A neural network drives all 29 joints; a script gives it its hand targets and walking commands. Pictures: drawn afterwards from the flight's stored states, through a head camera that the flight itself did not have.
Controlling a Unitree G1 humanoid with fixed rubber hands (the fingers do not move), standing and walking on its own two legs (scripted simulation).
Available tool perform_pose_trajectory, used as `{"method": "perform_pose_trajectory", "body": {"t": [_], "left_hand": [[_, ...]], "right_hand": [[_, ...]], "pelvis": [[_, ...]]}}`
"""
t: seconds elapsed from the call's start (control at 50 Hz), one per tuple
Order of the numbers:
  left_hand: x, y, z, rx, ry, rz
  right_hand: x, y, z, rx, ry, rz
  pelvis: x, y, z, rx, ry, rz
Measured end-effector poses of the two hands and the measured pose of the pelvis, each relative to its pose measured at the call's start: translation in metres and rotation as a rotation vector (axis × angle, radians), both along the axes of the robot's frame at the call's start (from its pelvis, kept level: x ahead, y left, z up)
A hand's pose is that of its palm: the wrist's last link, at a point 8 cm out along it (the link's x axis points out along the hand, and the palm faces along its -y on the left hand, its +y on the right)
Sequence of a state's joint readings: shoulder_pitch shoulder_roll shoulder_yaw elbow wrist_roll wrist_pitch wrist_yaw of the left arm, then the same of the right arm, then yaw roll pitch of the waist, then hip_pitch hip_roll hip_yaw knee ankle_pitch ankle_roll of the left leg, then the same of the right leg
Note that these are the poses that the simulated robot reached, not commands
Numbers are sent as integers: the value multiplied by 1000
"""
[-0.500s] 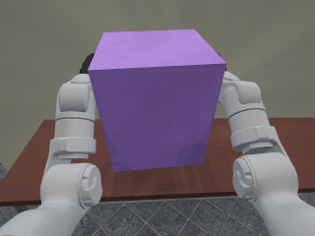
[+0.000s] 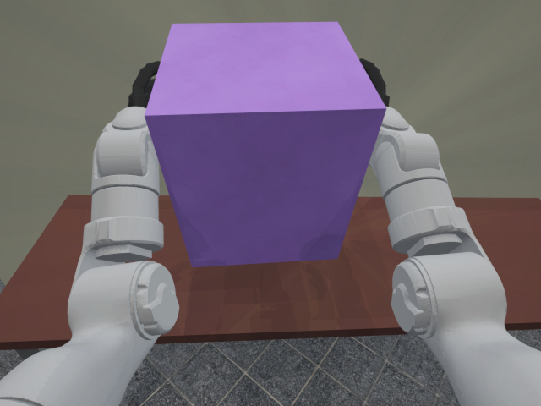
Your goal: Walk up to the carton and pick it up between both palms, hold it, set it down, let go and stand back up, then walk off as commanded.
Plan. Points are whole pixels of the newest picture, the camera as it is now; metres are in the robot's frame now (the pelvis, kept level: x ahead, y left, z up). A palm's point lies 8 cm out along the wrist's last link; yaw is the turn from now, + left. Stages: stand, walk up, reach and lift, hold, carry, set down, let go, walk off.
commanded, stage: set down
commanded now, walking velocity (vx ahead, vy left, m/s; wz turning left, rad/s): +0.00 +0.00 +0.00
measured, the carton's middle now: (261, 150) +0.37 +0.01 +0.27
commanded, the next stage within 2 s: none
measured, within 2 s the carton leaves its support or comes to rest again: neither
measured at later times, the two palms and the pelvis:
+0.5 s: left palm (149, 160) +0.40 +0.17 +0.23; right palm (353, 171) +0.39 -0.13 +0.23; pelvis -0.01 +0.00 +0.00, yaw +0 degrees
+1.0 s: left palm (161, 175) +0.43 +0.17 +0.18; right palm (348, 182) +0.41 -0.14 +0.19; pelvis +0.01 +0.00 +0.00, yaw +0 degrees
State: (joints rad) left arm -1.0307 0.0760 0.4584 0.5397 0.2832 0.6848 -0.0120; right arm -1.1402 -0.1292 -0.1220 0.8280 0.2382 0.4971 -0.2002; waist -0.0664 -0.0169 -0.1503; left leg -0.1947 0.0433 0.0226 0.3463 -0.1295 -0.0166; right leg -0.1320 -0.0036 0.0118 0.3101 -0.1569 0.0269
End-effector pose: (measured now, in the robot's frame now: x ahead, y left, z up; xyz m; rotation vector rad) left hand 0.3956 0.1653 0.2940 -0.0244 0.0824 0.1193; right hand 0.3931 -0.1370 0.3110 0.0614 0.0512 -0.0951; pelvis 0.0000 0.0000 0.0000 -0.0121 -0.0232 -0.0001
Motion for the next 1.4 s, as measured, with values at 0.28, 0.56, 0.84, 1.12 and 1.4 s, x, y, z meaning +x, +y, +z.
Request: {"method": "perform_pose_trajectory", "body": {"t": [0.28,0.56,0.84,1.12,1.4], "left_hand": [[13,13,-81,33,55,7],[8,1,-66,18,25,-34],[31,-2,-99,43,73,-51],[30,4,-126,42,120,-62],[30,1,-132,48,114,-95]], "right_hand": [[14,12,-96,23,50,0],[-6,1,-88,-9,14,-48],[14,-1,-113,-12,58,-57],[13,4,-137,10,105,-61],[3,2,-143,-53,98,-87]], "pelvis": [[2,1,0,-2,-10,0],[-10,3,0,-4,-28,0],[1,3,0,-2,-13,1],[7,4,0,-2,-5,1],[0,7,0,-3,-14,2]]}}
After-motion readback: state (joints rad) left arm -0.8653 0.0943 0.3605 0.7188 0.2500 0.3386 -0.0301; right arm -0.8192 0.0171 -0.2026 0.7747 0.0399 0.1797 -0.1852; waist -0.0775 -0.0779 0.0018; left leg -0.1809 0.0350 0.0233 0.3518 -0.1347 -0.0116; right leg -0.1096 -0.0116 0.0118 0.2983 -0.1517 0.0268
